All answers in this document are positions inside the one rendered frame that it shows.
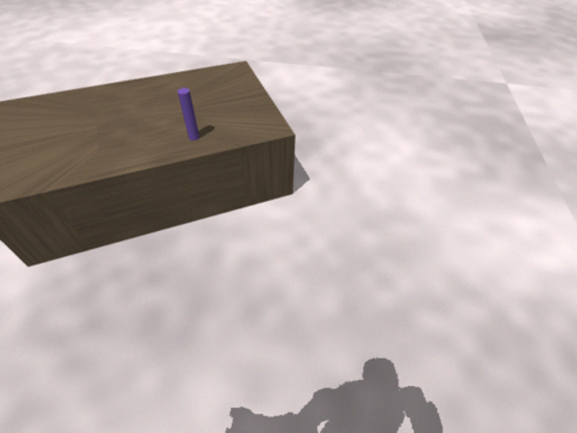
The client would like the can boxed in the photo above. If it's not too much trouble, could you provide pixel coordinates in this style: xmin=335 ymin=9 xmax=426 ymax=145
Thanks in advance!
xmin=178 ymin=88 xmax=199 ymax=141

